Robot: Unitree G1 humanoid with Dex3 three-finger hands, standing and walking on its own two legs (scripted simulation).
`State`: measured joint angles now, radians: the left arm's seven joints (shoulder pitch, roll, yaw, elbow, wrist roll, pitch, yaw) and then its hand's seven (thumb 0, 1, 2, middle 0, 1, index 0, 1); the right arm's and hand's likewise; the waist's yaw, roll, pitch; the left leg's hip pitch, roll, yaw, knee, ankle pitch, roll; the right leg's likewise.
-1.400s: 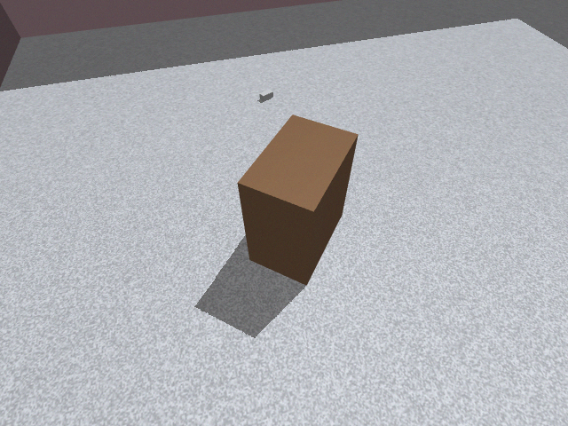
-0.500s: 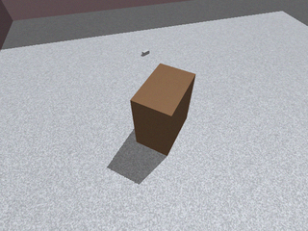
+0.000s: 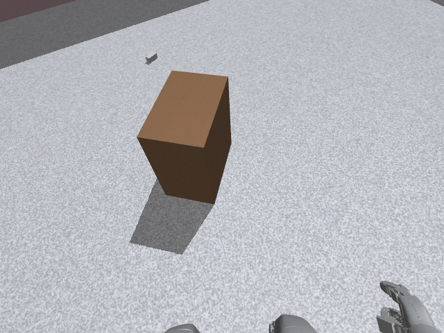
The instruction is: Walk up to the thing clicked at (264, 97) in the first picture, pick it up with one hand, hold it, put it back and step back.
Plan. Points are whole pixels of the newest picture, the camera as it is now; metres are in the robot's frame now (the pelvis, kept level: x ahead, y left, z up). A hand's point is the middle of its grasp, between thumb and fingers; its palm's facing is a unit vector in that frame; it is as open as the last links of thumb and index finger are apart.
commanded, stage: walk up
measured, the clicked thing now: (151, 57) +1.87 +0.68 -0.75
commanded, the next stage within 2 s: none
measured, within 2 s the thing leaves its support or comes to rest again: neither
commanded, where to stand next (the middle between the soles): +0.05 +0.00 m, yaw -43 degrees
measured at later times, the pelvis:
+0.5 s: pelvis +0.03 +0.04 -0.02, yaw -21 degrees
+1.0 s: pelvis -0.02 +0.05 -0.01, yaw -36 degrees
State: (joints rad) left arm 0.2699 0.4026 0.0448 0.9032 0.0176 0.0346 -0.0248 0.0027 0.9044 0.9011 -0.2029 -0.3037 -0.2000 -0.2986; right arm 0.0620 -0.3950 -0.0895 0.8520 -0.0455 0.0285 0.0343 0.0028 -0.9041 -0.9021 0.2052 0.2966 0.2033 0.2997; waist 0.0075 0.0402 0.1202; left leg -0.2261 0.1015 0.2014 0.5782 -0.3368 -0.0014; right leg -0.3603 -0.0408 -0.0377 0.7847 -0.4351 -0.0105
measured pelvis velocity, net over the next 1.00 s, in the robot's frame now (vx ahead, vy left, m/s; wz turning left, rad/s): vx -0.02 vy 0.05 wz -0.64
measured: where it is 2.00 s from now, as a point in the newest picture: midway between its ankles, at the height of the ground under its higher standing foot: outside the picture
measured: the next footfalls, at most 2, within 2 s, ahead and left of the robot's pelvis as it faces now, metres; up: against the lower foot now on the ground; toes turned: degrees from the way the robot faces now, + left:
left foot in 0.44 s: +0.15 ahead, +0.13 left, +0.00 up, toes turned -22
right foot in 0.82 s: -0.04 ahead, -0.09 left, +0.00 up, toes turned -30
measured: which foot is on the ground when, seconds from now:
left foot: down 0.00-0.04, up 0.06-0.42, down 0.44-0.84, up 0.86-1.00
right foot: down 0.00-0.46, up 0.48-0.80, down 0.82-1.00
